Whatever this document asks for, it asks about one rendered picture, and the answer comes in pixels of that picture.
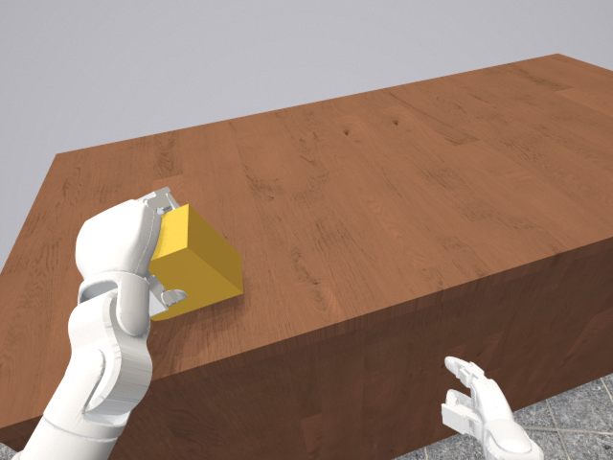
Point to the robot left hand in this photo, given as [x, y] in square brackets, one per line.
[124, 238]

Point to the left robot forearm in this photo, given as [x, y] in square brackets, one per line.
[109, 372]

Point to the right robot forearm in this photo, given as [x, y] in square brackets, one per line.
[503, 439]

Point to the table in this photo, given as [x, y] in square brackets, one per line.
[466, 216]

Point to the sponge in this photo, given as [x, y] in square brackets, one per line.
[191, 256]

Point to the robot right hand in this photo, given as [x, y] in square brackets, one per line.
[487, 402]

